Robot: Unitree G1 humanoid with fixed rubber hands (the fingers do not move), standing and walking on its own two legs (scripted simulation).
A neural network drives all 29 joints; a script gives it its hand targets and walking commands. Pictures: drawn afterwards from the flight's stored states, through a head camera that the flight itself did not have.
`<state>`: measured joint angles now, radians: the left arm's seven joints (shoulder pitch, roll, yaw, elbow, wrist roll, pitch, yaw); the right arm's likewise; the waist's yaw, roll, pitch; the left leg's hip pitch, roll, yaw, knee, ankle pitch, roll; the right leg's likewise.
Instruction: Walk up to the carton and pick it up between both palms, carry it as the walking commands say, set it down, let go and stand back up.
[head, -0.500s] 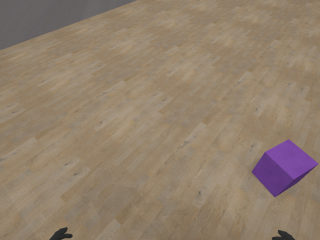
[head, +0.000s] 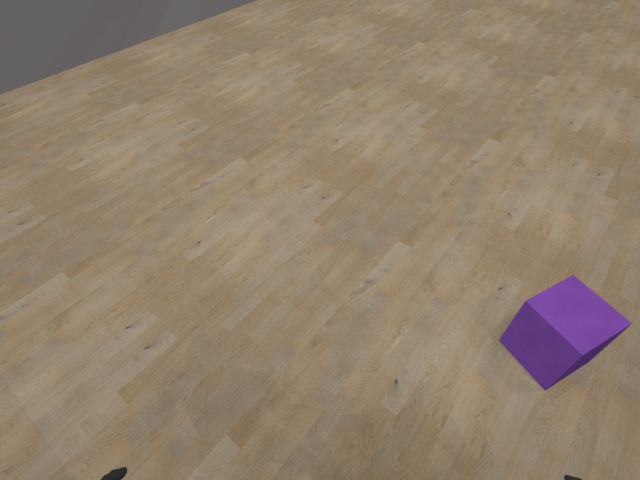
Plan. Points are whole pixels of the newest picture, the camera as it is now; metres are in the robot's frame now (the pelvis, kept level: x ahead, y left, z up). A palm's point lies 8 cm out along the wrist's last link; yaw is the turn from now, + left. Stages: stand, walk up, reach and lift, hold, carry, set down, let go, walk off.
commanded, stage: walk up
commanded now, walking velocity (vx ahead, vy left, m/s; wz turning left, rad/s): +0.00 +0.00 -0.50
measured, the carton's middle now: (559, 332) +0.70 -0.71 -0.65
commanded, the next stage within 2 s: none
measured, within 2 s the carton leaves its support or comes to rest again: neither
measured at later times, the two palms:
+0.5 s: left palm out of the picture +0.13 +0.19 -0.12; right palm out of the picture +0.01 -0.34 -0.13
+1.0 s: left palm (250, 408) +0.25 +0.14 -0.12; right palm out of the picture -0.13 -0.27 -0.15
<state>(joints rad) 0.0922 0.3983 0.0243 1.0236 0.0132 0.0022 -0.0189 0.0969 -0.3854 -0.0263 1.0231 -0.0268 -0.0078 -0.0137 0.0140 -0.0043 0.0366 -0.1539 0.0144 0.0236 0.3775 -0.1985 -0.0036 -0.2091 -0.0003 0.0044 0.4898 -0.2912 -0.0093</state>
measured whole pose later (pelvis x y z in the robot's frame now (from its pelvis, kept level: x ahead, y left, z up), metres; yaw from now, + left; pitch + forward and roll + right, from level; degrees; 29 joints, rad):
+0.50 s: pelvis -0.03 -0.05 +0.00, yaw -17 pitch +2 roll +2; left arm 0.17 0.27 0.05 0.88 0.03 0.04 0.01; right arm 0.09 -0.31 -0.04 0.89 -0.01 0.06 -0.03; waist 0.04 0.00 0.07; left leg -0.41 0.03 0.02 0.85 -0.43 -0.04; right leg -0.34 0.05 0.08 0.45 -0.14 -0.05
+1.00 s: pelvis +0.01 -0.03 -0.02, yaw -34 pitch +2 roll +0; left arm 0.15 0.28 0.07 0.88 0.03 0.02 0.00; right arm 0.31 -0.29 -0.04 0.92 -0.05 0.02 0.01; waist -0.01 0.04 0.03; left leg -0.23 0.06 0.19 0.73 -0.46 0.00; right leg -0.27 -0.03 -0.08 0.57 -0.31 -0.02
